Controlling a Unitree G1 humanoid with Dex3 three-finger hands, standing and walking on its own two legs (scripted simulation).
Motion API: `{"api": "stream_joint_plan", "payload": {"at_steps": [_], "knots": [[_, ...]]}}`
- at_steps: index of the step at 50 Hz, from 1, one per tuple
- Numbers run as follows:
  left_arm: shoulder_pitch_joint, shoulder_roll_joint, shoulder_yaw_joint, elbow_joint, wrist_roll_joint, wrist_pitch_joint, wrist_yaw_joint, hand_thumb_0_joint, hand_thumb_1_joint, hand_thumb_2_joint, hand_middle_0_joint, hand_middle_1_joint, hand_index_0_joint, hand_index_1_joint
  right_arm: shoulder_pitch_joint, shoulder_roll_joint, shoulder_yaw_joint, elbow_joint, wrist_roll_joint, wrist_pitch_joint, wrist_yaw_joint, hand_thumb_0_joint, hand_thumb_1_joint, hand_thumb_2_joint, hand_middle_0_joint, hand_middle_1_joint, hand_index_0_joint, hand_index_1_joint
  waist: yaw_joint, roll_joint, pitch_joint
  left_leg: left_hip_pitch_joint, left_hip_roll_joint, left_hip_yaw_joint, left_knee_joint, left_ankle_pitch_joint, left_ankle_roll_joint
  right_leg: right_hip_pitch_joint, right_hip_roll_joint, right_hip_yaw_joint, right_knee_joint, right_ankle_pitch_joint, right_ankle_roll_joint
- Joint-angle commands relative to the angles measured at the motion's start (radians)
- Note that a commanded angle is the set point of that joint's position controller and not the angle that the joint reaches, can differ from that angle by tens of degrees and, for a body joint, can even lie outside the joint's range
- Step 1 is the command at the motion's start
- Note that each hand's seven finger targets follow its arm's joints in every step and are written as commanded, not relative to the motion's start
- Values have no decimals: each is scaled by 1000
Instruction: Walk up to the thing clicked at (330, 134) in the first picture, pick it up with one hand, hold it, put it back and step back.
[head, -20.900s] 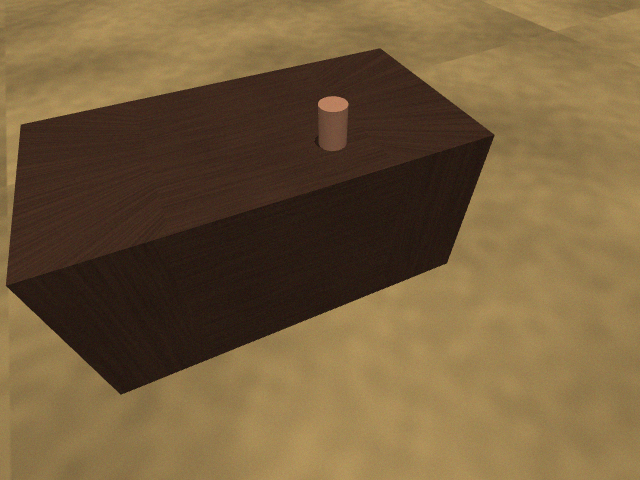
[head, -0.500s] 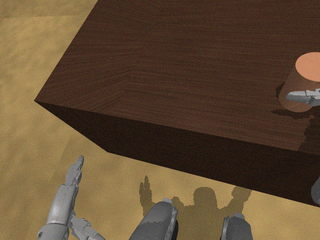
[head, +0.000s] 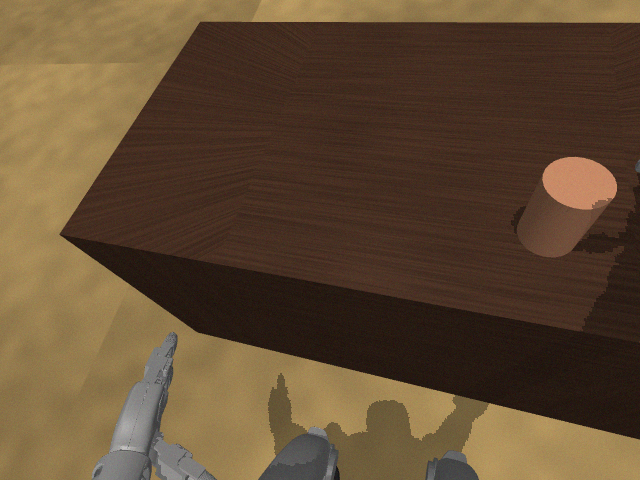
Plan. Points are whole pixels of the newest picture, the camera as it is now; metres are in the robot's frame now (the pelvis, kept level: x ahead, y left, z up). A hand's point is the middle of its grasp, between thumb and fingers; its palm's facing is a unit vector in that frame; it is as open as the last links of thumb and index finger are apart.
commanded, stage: rise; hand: right
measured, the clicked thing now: (560, 210) +0.52 -0.20 -0.03
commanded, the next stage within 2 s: sink last in 0.04 s
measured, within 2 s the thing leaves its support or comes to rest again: neither
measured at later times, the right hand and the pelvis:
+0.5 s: hand out of the picture +0.41 -0.34 +0.06, palm faces +0.33 +0.88 -0.35, open 17.4 cm; pelvis +0.03 -0.01 +0.04, yaw +0 degrees
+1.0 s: hand out of the picture +0.18 -0.25 +0.07, palm faces +0.35 +0.87 -0.35, open 17.3 cm; pelvis +0.02 +0.02 +0.05, yaw -2 degrees
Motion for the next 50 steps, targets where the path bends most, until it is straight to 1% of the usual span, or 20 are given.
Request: {"api": "stream_joint_plan", "payload": {"at_steps": [1, 2, 6, 8, 11, 15, 18, 19, 21, 23, 25, 26, 28, 31, 35, 40, 43, 46, 49, 50], "knots": [[23, 186, 105, -233, -20, -15, 2, 0, -562, 61, -67, -57, -58, -66, -320, -326, 1, -104, -77, 53, -64, 0, 436, -55, 66, 55, 69, 55, -13, -175, -429, 202, -34, 13, -146, 293, 38, 429, 21, -18, -185, 337, -13], [102, 159, 85, -204, -18, -1, -11, 0, -563, 61, -64, -54, -54, -64, -335, -247, 49, -91, -75, 69, -70, 0, 459, -51, 65, 56, 68, 56, 11, -169, -399, 193, -36, 16, -146, 310, 38, 432, 23, -20, -185, 358, -9], [129, 240, 180, -235, -34, 35, -33, 0, -556, 54, -58, -44, -49, -53, -353, -455, -37, -256, -106, 123, -115, 0, 520, -41, 61, 57, 66, 57, -44, -218, -560, 296, -25, 4, -160, 436, 35, 547, 31, -36, -181, 503, -12], [111, 256, 200, -201, -40, 54, -40, 0, -542, 75, -54, -58, -54, -58, -327, -491, -62, -288, -115, 146, -141, 0, 544, -52, 57, 55, 56, 55, -67, -232, -566, 321, -24, 3, -164, 476, 35, 564, 33, -43, -184, 547, -11], [27, 222, 173, -173, -51, 55, -54, 0, -534, 71, -53, -57, -55, -55, -242, -429, -57, -292, -112, 158, -171, 0, 542, -52, 58, 54, 56, 55, -123, -255, -537, 332, -25, 15, -172, 457, 46, 585, 32, -40, -219, 594, 4], [-48, 120, 59, -136, -51, 39, -63, 0, -548, 82, -53, -53, -48, -57, -87, -204, 36, -246, -91, 165, -181, 0, 544, -54, 57, 55, 55, 55, -150, -249, -468, 345, -29, 21, -204, 404, 47, 590, 29, -49, -261, 537, 11], [-53, 130, 84, -176, -56, 31, -60, 0, -555, 88, -55, -54, -48, -61, 46, -115, 96, -403, -65, 181, -179, 0, 522, -59, 59, 55, 56, 55, -164, -239, -503, 368, -33, 29, -220, 414, 54, 676, 23, -43, -293, 613, 22], [-3, 170, 129, -179, -57, 34, -55, 0, -556, 88, -56, -54, -48, -62, 151, -113, 88, -448, -57, 192, -180, 0, 524, -58, 58, 55, 56, 55, -164, -240, -517, 371, -35, 34, -219, 426, 55, 718, 20, -38, -297, 666, 26], [83, 189, 136, -164, -67, 51, -51, 0, -551, 82, -55, -53, -49, -59, 305, -49, 128, -559, -31, 219, -179, 0, 523, -58, 58, 55, 56, 55, -169, -219, -427, 359, -35, 42, -236, 403, 58, 739, 19, -37, -324, 691, 30], [181, 239, 210, -86, -81, 74, -35, 0, -552, 80, -57, -54, -51, -60, 471, -104, 73, -764, -4, 248, -194, 0, 498, -60, 60, 54, 57, 54, -188, -196, -358, 378, -30, 42, -262, 387, 55, 739, 22, -51, -354, 638, 18], [174, 193, 177, -63, -90, 86, -34, 0, -552, 79, -57, -54, -50, -60, 556, 73, 188, -835, 22, 289, -189, 0, 493, -58, 61, 53, 57, 53, -166, -122, -247, 374, -22, 42, -281, 352, 53, 689, 26, -58, -380, 537, 8], [166, 165, 160, -40, -96, 87, -31, 0, -547, 80, -57, -55, -51, -61, 574, 94, 199, -968, 35, 298, -192, 0, 491, -59, 61, 53, 57, 53, -185, -123, -215, 386, -19, 45, -285, 334, 55, 673, 27, -60, -398, 498, 7], [137, 133, 122, -52, -103, 81, -20, 0, -559, 85, -57, -53, -47, -62, 653, 50, 157, -1166, 44, 297, -212, 0, 493, -59, 60, 54, 56, 54, -223, -142, -202, 422, -8, 40, -296, 314, 55, 666, 34, -72, -417, 444, 5], [84, 167, 168, -30, -104, 69, 10, 0, -556, 80, -58, -57, -50, -65, 780, 101, 168, -1271, 56, 305, -239, 0, 483, -60, 60, 53, 56, 53, -223, -122, -133, 444, -4, 33, -310, 264, 55, 657, 35, -74, -446, 353, 7], [42, 210, 234, -42, -93, 47, 63, 0, -554, 76, -57, -54, -50, -62, 999, 141, 148, -1429, 63, 290, -276, 0, 491, -60, 59, 54, 55, 54, -257, -105, -204, 518, 1, 30, -298, 315, 52, 713, 34, -60, -438, 448, 13], [59, 128, 186, -6, -86, 30, 91, 0, -545, 73, -54, -46, -46, -55, 1262, 276, 205, -1453, 67, 281, -284, 0, 511, -60, 54, 57, 54, 57, -278, -29, -87, 539, 15, 21, -319, 300, 39, 647, 50, -83, -437, 368, -4], [65, 98, 153, -24, -86, 19, 89, 0, -536, 66, -56, -51, -50, -56, 1380, 282, 195, -1525, 70, 274, -275, 0, 512, -58, 52, 57, 53, 57, -303, -16, -55, 541, 24, 14, -334, 284, 32, 618, 62, -101, -433, 339, -8], [104, 69, 134, -18, -86, 10, 83, 0, -527, 66, -56, -56, -53, -59, 1462, 307, 205, -1598, 75, 269, -266, 0, 505, -54, 53, 55, 53, 55, -303, -22, -15, 530, 29, 11, -340, 261, 29, 588, 72, -114, -432, 304, -10], [127, 116, 191, 1, -83, -1, 89, 0, -533, 67, -56, -59, -53, -63, 1541, 329, 196, -1580, 79, 273, -257, 0, 509, -53, 51, 55, 53, 55, -285, 1, 46, 483, 32, 5, -351, 197, 25, 572, 75, -117, -435, 235, -15], [116, 134, 209, -7, -81, -6, 93, 0, -531, 67, -56, -61, -53, -63, 1439, 307, 190, -1663, 79, 271, -255, 0, 498, -59, 52, 57, 54, 57, -265, -17, 41, 459, 36, -6, -357, 173, 26, 580, 75, -117, -437, 208, -15]]}}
